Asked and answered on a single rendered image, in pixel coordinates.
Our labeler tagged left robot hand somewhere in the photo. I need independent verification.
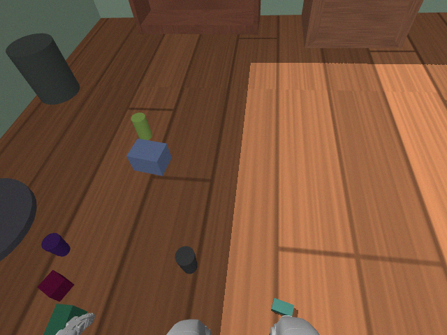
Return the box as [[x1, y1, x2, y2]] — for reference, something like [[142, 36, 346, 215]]
[[55, 313, 95, 335]]

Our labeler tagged bookshelf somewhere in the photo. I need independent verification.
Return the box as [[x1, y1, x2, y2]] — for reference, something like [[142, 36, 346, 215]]
[[129, 0, 261, 35]]

